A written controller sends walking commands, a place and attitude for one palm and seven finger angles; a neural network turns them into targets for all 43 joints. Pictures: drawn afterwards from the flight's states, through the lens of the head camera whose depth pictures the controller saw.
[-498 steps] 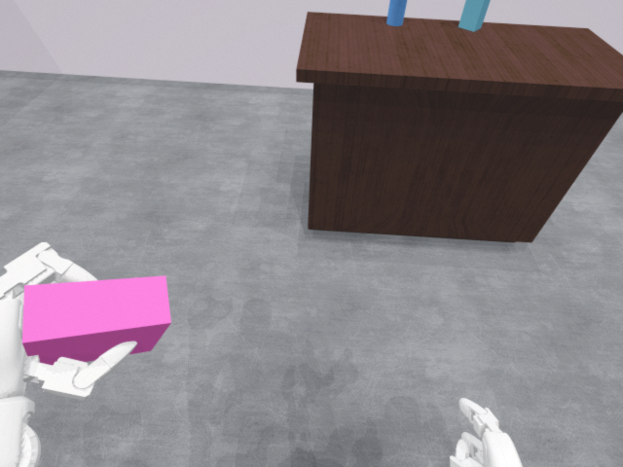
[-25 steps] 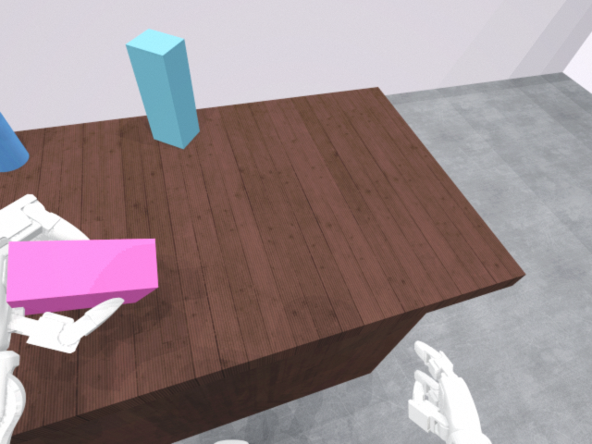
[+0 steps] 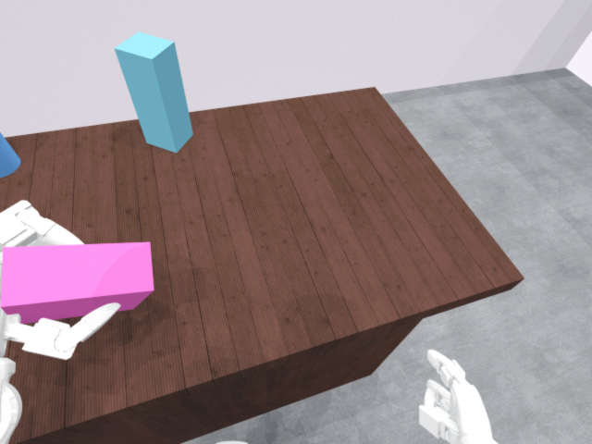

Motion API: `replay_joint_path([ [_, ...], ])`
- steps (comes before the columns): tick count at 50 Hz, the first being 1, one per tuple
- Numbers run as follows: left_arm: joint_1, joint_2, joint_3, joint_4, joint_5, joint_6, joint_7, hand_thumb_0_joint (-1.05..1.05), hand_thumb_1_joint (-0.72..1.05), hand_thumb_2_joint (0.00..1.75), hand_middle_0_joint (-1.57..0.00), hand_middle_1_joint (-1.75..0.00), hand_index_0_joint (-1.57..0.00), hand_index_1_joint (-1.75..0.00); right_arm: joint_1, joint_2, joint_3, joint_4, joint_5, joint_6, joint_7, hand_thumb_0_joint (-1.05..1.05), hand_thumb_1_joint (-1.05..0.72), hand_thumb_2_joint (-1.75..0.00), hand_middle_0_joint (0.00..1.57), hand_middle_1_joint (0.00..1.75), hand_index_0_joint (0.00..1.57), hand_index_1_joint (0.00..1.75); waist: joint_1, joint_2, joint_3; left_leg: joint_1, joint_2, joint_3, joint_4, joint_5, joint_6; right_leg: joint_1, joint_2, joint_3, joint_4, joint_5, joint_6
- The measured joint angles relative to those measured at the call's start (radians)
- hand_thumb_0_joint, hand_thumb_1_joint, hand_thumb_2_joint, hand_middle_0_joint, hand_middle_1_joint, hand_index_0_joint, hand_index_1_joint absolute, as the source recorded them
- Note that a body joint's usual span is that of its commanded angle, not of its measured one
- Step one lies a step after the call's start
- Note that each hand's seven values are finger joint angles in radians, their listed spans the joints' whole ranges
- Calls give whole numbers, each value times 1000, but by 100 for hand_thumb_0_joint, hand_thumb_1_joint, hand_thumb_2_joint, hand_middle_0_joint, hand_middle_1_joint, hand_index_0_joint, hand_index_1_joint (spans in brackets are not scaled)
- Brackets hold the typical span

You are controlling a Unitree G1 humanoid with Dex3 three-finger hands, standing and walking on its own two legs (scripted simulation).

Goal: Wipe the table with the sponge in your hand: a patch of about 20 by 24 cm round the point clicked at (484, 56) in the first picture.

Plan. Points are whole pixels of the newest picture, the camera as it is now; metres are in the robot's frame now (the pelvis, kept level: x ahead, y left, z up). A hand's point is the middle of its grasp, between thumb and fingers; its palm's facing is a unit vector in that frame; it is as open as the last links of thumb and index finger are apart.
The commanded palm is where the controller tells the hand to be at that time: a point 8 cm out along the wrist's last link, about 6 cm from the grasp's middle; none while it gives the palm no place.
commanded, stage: shuffle to correct the standing spot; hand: left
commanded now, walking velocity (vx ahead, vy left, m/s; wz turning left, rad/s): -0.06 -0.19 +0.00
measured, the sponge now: (100, 282) +0.23 +0.23 +0.14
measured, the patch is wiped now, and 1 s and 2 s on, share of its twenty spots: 0.00 0.00 0.00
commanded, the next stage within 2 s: none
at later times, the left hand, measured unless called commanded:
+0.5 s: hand (135, 290) +0.22 +0.18 +0.16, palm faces +0.33 -0.85 -0.40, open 9.1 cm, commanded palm +0.16 +0.22 +0.17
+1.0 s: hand (123, 298) +0.21 +0.19 +0.16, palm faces +0.33 -0.85 -0.41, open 9.1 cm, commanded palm +0.15 +0.23 +0.17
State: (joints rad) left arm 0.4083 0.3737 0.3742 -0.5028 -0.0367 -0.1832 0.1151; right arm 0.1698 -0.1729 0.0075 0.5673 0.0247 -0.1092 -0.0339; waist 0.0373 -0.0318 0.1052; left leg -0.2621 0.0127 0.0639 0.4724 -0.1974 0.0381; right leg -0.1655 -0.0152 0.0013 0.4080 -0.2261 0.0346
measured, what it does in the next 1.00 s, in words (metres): shifts its weight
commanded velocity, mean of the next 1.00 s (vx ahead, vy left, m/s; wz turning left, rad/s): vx -0.07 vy -0.19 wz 0.00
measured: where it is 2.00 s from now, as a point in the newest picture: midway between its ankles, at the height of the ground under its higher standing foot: outside the picture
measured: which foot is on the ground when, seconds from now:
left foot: down 0.00-1.00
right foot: down 0.00-1.00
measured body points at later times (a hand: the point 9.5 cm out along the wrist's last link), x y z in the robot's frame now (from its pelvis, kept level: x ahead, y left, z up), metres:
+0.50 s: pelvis +0.00 -0.05 -0.01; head +0.04 -0.04 +0.44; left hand +0.20 +0.23 +0.18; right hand +0.17 -0.30 -0.08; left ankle +0.04 +0.09 -0.74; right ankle -0.01 -0.15 -0.74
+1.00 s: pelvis +0.00 -0.05 +0.00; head +0.04 -0.03 +0.44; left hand +0.19 +0.23 +0.18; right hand +0.18 -0.27 -0.08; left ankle +0.04 +0.09 -0.74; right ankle -0.01 -0.15 -0.74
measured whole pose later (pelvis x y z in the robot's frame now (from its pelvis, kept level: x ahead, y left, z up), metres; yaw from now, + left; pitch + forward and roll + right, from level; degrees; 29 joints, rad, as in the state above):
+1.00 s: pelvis +0.00 -0.05 +0.00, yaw +0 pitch +0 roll -2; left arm 0.48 0.40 0.38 -0.59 -0.08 -0.15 0.10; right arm 0.18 -0.17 -0.01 0.55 0.02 -0.07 -0.03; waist 0.02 -0.02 0.11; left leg -0.32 0.09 0.02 0.53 -0.21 -0.04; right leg -0.21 0.06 -0.03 0.47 -0.25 -0.04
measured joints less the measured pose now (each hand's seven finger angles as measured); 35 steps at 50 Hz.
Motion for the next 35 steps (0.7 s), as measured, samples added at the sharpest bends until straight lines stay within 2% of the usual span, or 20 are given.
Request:
replay_joint_path([
  [8, 9, -1, -1, -19, -10, 15, -12, 0, -41, 104, -85, -135, -84, -136, -1, 15, 0, -20, 4, 8, 23, 2, -90, -90, 20, 30, 20, 30, -13, 19, 14, -21, 35, -13, 33, -10, -26, -15, 35, -9, 18, -5, -24],
  [17, 54, 12, 7, -51, -28, 16, -22, 0, -41, 104, -85, -136, -84, -136, 17, -11, -22, -11, 0, 23, 11, 2, -90, -90, 20, 30, 20, 30, -17, 33, 2, -42, 74, -32, 57, -20, -62, -32, 75, -24, 36, -14, -62],
  [30, 80, 19, 4, -64, -47, 28, -24, 0, -41, 104, -85, -136, -84, -136, 24, -39, -48, -6, 0, 35, -6, 2, -90, -90, 20, 30, 20, 30, -47, 25, -19, -54, 89, -44, 86, -39, -79, -52, 90, -34, 86, -48, -88],
  [35, 89, 38, 18, -80, -50, 24, -25, 0, -41, 104, -85, -136, -84, -136, 25, -29, -43, -6, -1, 38, -7, 2, -90, -90, 20, 30, 20, 30, -44, 17, -15, -50, 89, -44, 82, -37, -84, -49, 90, -35, 84, -48, -86],
])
